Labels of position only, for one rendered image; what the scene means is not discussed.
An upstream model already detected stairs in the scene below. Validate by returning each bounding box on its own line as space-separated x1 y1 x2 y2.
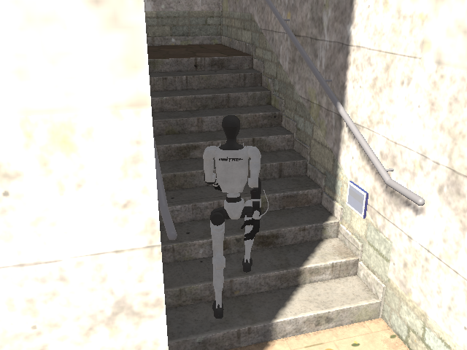
148 56 381 350

